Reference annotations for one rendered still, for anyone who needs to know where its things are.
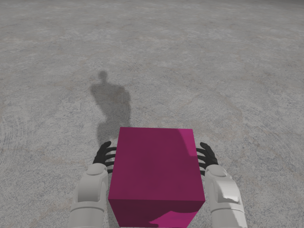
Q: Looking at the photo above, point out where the right robot forearm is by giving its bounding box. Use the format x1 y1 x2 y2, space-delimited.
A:
205 164 247 228

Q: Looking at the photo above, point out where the robot left hand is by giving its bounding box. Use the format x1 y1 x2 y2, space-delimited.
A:
93 141 117 174

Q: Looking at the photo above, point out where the robot right hand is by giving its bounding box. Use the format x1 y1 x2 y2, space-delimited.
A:
196 142 218 176

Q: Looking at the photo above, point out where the carton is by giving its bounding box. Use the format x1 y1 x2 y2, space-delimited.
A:
108 127 205 228

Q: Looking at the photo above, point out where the left robot forearm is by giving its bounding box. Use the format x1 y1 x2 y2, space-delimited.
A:
67 163 108 228

